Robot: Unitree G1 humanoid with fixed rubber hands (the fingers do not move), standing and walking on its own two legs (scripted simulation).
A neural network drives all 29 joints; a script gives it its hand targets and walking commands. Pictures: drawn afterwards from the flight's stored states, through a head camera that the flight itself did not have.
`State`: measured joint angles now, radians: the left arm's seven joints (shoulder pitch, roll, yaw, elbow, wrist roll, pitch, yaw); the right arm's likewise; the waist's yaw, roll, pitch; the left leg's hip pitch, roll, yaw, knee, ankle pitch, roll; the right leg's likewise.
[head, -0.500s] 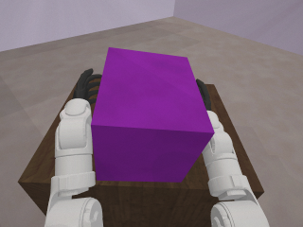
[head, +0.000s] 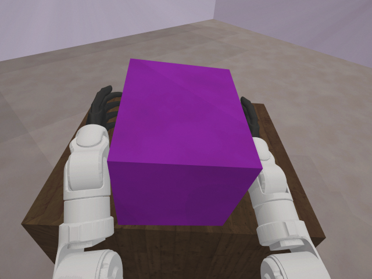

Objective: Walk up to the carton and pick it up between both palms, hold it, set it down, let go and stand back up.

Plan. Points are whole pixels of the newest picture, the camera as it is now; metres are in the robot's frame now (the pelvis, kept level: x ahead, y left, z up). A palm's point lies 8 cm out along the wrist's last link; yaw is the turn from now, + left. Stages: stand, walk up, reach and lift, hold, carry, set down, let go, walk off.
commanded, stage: hold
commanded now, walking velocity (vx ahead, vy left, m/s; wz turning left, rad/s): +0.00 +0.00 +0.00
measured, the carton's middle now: (176, 142) +0.34 +0.00 +0.17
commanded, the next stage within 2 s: none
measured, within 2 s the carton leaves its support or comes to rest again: neither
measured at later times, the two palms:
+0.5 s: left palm (99, 123) +0.36 +0.15 +0.20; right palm (248, 131) +0.36 -0.15 +0.19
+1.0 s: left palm (99, 123) +0.36 +0.15 +0.20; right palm (247, 133) +0.36 -0.14 +0.18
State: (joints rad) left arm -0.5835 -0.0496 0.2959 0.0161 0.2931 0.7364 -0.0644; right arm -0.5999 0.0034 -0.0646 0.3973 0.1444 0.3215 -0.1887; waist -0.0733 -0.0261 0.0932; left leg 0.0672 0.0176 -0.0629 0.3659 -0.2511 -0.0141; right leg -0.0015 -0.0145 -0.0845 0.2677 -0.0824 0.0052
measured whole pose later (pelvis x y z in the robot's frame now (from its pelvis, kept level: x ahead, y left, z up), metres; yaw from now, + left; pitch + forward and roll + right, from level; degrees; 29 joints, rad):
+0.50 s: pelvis +0.00 +0.00 +0.00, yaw +0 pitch -10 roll -1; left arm -0.62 -0.05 0.31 0.05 0.30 0.73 -0.06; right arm -0.65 -0.01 -0.06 0.44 0.14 0.32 -0.19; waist -0.08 -0.03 0.10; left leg 0.06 0.02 -0.05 0.37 -0.25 -0.01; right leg 0.00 -0.01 -0.08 0.26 -0.08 0.01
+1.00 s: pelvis +0.00 +0.00 +0.00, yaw +0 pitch -10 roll -1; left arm -0.62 -0.05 0.30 0.06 0.31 0.73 -0.06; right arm -0.64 -0.01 -0.07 0.45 0.14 0.31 -0.18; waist -0.08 -0.03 0.10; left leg 0.06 0.02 -0.05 0.37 -0.25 -0.01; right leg 0.00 -0.02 -0.08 0.26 -0.08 0.01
